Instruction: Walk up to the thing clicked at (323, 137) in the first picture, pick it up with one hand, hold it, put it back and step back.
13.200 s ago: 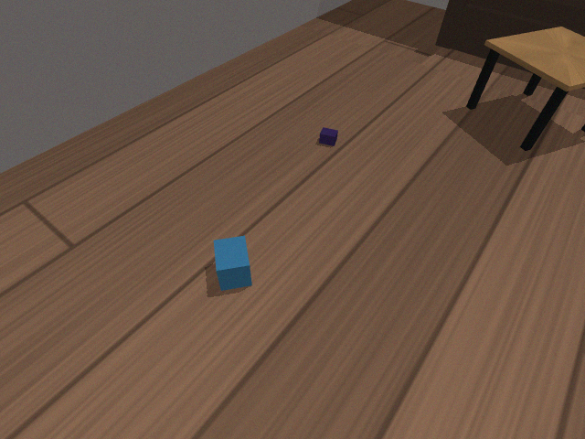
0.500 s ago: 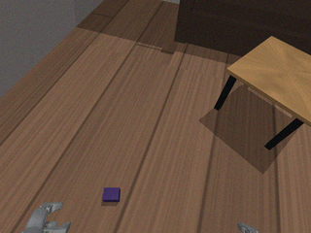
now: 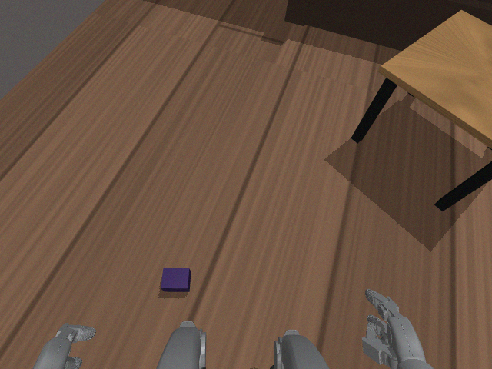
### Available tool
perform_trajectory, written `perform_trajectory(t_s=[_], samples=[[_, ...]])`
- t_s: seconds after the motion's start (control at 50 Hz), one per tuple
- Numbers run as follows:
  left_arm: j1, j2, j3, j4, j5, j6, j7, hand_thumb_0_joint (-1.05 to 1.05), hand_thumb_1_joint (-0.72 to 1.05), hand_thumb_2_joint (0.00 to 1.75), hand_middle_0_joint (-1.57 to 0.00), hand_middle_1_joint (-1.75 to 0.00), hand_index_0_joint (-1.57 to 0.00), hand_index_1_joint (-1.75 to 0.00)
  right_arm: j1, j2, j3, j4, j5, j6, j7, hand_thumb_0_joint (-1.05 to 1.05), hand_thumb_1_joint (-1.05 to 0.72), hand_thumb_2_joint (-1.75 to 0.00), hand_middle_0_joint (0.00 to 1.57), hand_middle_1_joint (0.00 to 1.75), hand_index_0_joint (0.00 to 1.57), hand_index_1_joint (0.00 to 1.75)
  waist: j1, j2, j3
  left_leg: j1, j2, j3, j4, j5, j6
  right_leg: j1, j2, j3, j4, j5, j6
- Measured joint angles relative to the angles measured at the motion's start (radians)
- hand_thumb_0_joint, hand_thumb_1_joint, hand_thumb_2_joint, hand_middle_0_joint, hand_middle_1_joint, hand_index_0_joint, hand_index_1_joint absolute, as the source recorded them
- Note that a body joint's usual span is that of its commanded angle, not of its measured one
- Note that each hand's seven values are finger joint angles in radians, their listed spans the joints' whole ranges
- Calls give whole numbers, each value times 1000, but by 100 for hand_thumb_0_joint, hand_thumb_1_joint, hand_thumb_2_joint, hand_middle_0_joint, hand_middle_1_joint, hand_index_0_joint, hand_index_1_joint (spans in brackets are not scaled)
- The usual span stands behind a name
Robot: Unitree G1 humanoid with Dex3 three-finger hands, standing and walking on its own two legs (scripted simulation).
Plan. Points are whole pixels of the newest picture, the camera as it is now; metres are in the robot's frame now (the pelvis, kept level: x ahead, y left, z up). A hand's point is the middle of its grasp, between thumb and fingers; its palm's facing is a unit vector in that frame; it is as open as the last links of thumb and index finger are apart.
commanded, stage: rise first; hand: left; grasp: from above
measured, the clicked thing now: (176, 280) +0.39 +0.21 -0.64
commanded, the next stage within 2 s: none
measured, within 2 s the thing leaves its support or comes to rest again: neither
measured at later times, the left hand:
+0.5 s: hand (116, 329) +0.22 +0.28 -0.33, palm faces -0.43 -0.49 -0.76, open 13.4 cm
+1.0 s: hand (134, 302) +0.29 +0.28 -0.44, palm faces -0.48 -0.19 -0.86, open 13.3 cm
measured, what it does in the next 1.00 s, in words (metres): lowers itself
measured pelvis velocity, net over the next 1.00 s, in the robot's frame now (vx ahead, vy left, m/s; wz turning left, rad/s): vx -0.09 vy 0.00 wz -0.09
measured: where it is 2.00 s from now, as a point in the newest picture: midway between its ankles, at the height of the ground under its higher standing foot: outside the picture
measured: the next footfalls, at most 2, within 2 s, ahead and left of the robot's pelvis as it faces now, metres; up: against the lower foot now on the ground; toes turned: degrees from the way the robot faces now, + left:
none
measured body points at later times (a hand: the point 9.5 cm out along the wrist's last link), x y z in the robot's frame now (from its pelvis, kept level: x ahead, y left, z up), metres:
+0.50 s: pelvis -0.05 -0.01 -0.18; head +0.14 +0.01 +0.23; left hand +0.24 +0.30 -0.28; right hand +0.14 -0.28 -0.29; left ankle +0.02 +0.12 -0.64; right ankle +0.00 -0.14 -0.64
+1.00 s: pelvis -0.09 +0.00 -0.29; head +0.12 +0.03 +0.11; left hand +0.31 +0.29 -0.39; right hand +0.00 -0.29 -0.42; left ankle +0.02 +0.12 -0.64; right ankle +0.00 -0.14 -0.64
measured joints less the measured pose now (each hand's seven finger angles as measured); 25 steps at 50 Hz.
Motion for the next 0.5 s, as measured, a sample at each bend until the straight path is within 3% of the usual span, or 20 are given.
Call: perform_trajectory(t_s=[0.12, 0.18, 0.32, 0.4, 0.5], samples=[[34, 4, -12, -77, 30, 13, 2, -1, -46, 88, -20, -95, -19, -96, -20, 2, 6, -28, -1, -23, 5, 1, -92, -91, 20, 30, 20, 30, 2, 5, -26, -111, -1, -7, 104, -33, 1, -108, -2, -1, 105, -37, 1], [9, 17, -18, -61, 68, -7, 6, -1, -46, 88, -20, -95, -20, -96, -33, -4, 9, -31, 0, -38, 6, 1, -92, -91, 20, 30, 20, 30, 3, 6, -38, -184, -3, -10, 165, -48, 1, -180, -4, -1, 170, -56, 1], [-130, 83, -25, 47, 214, -127, 28, -1, -45, 87, -20, -94, -19, -95, -75, -32, -2, -14, -6, -69, 25, 1, -91, -90, 20, 30, 20, 30, -2, 1, -69, -444, -6, -17, 379, -94, -1, -442, -7, 5, 400, -116, 0], [-233, 116, -20, 97, 305, -209, 68, -1, -43, 87, -21, -93, -20, -94, -101, -51, -12, 14, -7, -68, 36, 1, -91, -90, 20, 30, 20, 30, -4, 1, -74, -608, -2, -23, 522, -119, -4, -606, -3, 9, 547, -146, -1], [-366, 149, -17, 146, 400, -246, 123, -1, -42, 88, -23, -91, -22, -92, -123, -61, -24, 57, -7, -51, 45, 1, -92, -91, 20, 30, 20, 30, -3, 7, -53, -781, 4, -35, 670, -129, -7, -779, 7, 9, 699, -159, -6]])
